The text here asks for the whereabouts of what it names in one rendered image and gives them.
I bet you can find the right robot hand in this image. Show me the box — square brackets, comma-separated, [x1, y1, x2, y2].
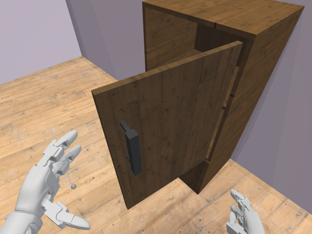
[227, 189, 266, 234]

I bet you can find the left robot forearm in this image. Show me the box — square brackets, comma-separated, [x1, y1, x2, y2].
[0, 211, 43, 234]

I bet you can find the cupboard door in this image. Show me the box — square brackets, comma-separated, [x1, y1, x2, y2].
[91, 41, 243, 210]

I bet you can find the handle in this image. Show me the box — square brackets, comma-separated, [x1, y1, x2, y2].
[119, 120, 142, 176]

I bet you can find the left robot hand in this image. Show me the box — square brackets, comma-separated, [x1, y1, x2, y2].
[15, 130, 91, 230]

